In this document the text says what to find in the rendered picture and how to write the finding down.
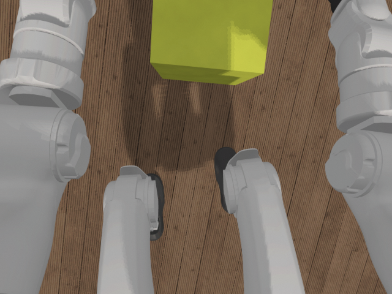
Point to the right robot hand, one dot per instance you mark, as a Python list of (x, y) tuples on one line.
[(334, 4)]

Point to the robot left upper arm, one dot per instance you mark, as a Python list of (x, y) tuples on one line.
[(41, 150)]

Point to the robot right upper arm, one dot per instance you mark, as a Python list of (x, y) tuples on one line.
[(360, 167)]

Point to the robot shin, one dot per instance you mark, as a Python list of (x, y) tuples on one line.
[(253, 153), (109, 190)]

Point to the carton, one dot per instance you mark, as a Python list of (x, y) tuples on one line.
[(210, 41)]

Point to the right robot forearm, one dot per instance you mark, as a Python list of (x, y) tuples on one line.
[(361, 33)]

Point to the left robot forearm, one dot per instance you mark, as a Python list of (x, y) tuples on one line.
[(48, 49)]

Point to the right robot shin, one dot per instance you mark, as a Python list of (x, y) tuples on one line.
[(253, 153)]

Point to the left robot shin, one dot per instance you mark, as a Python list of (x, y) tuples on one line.
[(109, 190)]

